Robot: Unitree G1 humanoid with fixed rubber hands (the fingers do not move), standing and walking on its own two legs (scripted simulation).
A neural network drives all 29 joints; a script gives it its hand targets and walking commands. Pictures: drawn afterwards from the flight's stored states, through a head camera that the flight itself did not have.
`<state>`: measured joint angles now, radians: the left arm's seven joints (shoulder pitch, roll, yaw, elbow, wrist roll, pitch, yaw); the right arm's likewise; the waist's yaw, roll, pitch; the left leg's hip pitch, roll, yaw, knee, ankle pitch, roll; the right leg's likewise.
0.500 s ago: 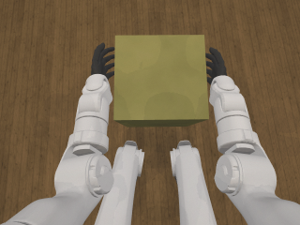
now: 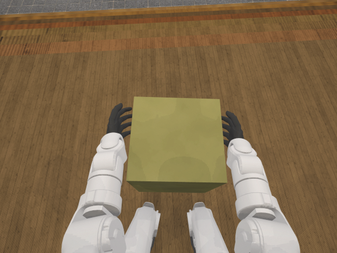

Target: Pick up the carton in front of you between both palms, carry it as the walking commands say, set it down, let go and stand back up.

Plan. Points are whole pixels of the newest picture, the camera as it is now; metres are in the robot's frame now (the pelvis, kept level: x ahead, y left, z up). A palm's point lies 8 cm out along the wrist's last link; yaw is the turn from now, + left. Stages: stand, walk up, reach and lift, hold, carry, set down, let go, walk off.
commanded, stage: reach and lift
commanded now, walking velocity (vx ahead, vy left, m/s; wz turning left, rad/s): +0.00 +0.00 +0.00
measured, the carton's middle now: (174, 151) +0.38 +0.00 -0.11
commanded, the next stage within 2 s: hold in 1.62 s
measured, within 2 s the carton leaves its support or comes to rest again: neither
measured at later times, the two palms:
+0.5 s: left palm (89, 119) +0.35 +0.15 +0.12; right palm (258, 130) +0.35 -0.14 +0.11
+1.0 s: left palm (75, 113) +0.34 +0.16 +0.17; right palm (270, 124) +0.33 -0.14 +0.16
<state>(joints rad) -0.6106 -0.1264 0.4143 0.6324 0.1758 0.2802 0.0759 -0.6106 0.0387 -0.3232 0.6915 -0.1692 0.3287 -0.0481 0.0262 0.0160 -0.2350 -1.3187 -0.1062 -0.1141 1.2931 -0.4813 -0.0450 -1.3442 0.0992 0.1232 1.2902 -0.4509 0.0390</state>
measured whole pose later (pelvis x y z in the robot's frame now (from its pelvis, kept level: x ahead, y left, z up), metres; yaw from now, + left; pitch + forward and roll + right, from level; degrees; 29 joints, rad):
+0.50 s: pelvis +0.05 +0.00 +0.12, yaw +0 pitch +8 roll +0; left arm -0.28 -0.15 0.29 0.48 0.20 0.39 0.04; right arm -0.26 0.12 -0.24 0.49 -0.18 0.45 -0.06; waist 0.02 0.02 -0.14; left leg -0.46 -0.06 -0.15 0.62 -0.30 -0.02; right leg -0.48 0.06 0.14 0.62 -0.27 0.01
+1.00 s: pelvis +0.03 +0.00 +0.14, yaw +0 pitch -3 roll +0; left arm -0.36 -0.18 0.35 0.42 0.32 0.57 -0.01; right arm -0.33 0.16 -0.30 0.43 -0.30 0.63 -0.01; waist 0.02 0.00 0.00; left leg -0.19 -0.05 -0.14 0.47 -0.23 -0.02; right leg -0.21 0.05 0.14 0.47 -0.20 0.01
